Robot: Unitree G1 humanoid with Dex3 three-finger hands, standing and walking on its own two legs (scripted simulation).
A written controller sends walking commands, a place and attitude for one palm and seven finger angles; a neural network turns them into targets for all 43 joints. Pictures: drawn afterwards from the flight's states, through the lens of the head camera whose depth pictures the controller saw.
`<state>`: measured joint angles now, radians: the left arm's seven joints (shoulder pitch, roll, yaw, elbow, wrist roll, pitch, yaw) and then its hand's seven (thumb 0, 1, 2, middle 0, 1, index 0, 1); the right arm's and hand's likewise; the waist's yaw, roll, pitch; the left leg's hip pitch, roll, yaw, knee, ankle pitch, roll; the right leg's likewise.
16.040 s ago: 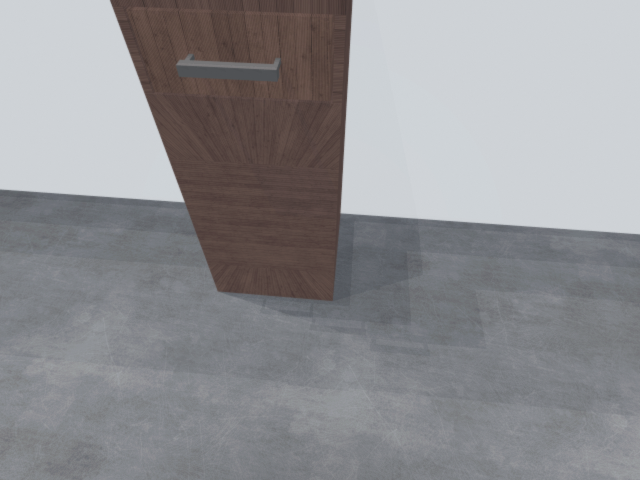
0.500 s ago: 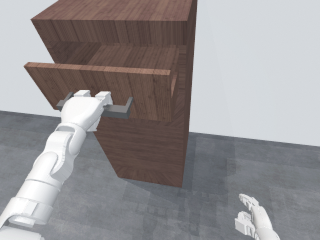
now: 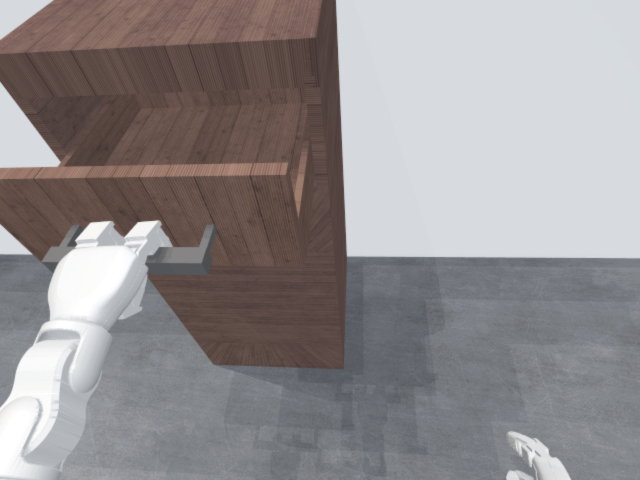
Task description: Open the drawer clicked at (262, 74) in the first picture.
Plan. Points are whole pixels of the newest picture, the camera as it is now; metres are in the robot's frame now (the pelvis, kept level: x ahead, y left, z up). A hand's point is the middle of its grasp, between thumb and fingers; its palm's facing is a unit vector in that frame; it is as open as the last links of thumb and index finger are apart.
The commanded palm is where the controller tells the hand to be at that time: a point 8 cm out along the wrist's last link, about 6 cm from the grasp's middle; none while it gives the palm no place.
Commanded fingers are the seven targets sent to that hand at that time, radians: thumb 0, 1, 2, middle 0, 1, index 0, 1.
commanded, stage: pull the drawer open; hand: left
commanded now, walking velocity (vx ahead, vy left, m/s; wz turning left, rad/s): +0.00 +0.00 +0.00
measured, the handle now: (134, 246) +0.35 +0.25 +0.12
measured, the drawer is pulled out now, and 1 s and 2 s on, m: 0.17 0.25 0.28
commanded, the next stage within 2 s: open the thumb to release the handle in 1.38 s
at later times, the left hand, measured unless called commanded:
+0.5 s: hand (114, 324) +0.26 +0.25 +0.10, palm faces +0.02 -0.04 -1.00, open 5.7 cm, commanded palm +0.24 +0.25 +0.16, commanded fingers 0.00 0.90 0.90 -0.40 -1.35 -0.40 -1.35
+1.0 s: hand (98, 364) +0.22 +0.25 +0.10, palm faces +0.05 -0.07 -1.00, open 5.8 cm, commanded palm +0.15 +0.25 +0.16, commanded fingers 0.00 0.90 0.90 -0.40 -1.35 -0.40 -1.35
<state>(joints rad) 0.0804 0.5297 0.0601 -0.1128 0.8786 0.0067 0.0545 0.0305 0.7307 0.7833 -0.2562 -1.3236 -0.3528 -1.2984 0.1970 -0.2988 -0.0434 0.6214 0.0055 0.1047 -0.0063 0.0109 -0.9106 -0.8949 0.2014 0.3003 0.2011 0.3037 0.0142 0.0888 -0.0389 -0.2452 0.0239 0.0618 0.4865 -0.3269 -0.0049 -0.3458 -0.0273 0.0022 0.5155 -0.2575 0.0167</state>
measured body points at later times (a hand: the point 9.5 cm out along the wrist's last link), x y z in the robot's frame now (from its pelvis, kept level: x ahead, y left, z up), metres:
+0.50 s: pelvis +0.00 -0.01 +0.00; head +0.02 -0.05 +0.45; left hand +0.25 +0.25 +0.16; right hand +0.25 -0.18 -0.10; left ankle -0.05 +0.12 -0.74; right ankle +0.00 -0.13 -0.74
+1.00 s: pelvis -0.01 +0.00 +0.00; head +0.02 -0.04 +0.45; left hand +0.21 +0.25 +0.16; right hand +0.16 -0.26 -0.11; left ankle -0.05 +0.12 -0.74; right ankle +0.00 -0.13 -0.74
